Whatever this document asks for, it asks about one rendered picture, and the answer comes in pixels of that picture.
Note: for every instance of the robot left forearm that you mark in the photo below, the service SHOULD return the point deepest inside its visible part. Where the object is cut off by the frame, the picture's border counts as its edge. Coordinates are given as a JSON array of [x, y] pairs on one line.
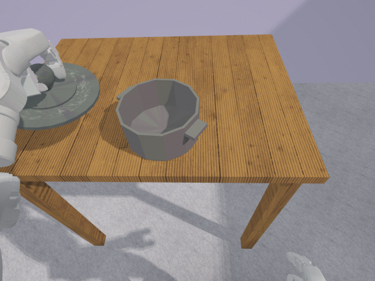
[[13, 97]]

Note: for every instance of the left robot upper arm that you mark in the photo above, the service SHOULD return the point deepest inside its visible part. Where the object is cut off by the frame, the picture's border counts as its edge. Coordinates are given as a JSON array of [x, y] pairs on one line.
[[9, 204]]

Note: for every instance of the robot right hand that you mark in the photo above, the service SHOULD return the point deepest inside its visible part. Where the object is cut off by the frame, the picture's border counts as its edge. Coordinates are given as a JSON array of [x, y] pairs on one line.
[[303, 264]]

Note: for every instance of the lid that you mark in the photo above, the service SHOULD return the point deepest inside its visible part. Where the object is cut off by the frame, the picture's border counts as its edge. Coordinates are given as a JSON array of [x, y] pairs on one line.
[[65, 101]]

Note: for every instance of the knob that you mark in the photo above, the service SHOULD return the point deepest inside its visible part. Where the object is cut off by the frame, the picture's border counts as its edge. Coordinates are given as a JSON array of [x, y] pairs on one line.
[[45, 74]]

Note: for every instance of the robot left hand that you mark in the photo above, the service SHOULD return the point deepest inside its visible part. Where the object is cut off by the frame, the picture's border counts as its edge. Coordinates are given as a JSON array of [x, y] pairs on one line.
[[35, 43]]

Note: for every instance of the table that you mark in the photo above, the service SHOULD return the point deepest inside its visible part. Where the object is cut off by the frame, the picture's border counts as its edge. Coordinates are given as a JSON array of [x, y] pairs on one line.
[[256, 129]]

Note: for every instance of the pot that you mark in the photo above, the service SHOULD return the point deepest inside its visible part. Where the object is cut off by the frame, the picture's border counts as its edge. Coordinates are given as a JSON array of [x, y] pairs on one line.
[[160, 118]]

